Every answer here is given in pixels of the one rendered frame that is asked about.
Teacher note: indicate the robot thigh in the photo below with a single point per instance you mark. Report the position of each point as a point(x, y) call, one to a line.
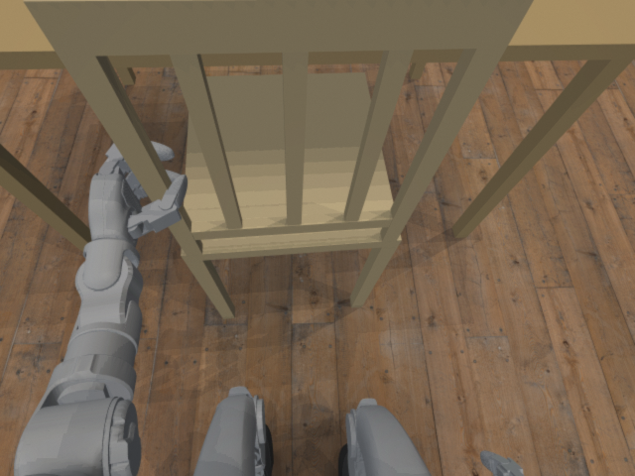
point(237, 427)
point(376, 436)

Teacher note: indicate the robot left thigh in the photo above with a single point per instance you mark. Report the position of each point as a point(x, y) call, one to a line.
point(237, 427)

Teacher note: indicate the robot right hand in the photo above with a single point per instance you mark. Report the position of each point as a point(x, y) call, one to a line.
point(499, 465)

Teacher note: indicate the robot right thigh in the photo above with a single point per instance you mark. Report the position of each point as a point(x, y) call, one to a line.
point(376, 436)

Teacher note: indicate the left robot upper arm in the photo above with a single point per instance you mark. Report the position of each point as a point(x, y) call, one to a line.
point(90, 438)

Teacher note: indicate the robot left forearm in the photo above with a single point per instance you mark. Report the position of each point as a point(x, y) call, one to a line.
point(100, 356)

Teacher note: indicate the chair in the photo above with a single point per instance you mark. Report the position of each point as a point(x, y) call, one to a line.
point(288, 163)

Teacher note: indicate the table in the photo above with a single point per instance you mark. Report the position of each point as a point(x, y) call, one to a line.
point(599, 31)

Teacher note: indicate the robot left hand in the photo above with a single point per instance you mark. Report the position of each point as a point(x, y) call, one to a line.
point(113, 198)

